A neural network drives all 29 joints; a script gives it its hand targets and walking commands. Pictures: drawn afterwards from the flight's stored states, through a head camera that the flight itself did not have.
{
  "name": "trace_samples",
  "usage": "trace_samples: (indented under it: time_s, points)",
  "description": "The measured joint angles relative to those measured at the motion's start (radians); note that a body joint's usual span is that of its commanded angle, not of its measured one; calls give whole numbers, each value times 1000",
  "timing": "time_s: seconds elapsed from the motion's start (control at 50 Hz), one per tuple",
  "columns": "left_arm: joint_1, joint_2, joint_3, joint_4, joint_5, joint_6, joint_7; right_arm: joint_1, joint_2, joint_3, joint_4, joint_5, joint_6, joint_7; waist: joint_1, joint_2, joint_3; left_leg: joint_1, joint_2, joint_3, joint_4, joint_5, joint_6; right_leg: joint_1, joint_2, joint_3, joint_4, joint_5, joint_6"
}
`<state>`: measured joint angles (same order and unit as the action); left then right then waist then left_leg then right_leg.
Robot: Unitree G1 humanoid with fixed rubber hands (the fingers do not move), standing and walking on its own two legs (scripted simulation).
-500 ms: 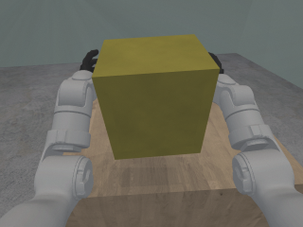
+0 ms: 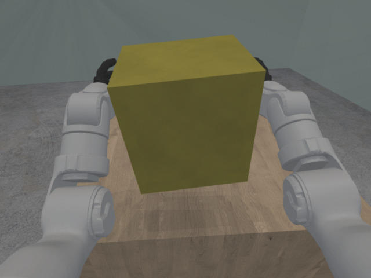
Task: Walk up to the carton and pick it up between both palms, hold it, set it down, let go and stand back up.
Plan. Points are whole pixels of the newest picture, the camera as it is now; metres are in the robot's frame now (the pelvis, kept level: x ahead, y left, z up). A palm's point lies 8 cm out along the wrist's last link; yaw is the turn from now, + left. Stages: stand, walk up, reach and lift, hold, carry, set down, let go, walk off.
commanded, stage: hold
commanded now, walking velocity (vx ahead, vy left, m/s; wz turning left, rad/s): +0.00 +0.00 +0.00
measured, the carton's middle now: (186, 115) +0.37 +0.00 +0.24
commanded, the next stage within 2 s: none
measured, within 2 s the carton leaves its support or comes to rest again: neither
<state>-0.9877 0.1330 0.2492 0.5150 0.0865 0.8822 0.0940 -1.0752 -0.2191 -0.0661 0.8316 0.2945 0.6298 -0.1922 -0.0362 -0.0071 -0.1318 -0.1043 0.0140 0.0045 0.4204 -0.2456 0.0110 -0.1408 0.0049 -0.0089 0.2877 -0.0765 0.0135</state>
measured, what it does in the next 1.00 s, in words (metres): stands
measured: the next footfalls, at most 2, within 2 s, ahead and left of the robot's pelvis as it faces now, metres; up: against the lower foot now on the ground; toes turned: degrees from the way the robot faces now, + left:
none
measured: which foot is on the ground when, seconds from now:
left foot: down 0.00-1.00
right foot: down 0.00-1.00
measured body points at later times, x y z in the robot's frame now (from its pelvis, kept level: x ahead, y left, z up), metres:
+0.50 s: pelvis +0.00 +0.00 +0.00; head -0.08 +0.01 +0.44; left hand +0.39 +0.16 +0.29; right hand +0.40 -0.16 +0.29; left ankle -0.01 +0.11 -0.75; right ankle +0.06 -0.13 -0.75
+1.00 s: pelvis +0.00 +0.00 +0.00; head -0.08 +0.01 +0.44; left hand +0.40 +0.16 +0.29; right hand +0.40 -0.17 +0.29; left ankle -0.01 +0.11 -0.75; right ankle +0.06 -0.13 -0.75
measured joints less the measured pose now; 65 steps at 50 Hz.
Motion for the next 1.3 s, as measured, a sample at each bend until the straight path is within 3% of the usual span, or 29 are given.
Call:
trace_samples:
  time_s: [0.4, 0.96, 1.3]
  points:
    - [0, 0, 2, -15, 0, 19, -15, 0, -29, 47, -49, 61, 59, -34, 0, 10, -4, 0, 0, 0, 0, -5, -1, 0, 0, 1, 0, -6, 0]
    - [-29, 0, 12, 39, 11, 0, -14, -37, -23, 40, 25, -3, 51, 4, 0, 20, -4, -1, 0, 0, 0, 0, -1, -7, 0, 1, 13, -6, -1]
    - [-29, 0, 13, -8, 11, 12, -26, -26, -51, 77, -61, 64, 94, -34, 0, 20, -8, -4, 0, 0, 0, -4, -3, -7, 1, 2, 5, -9, -1]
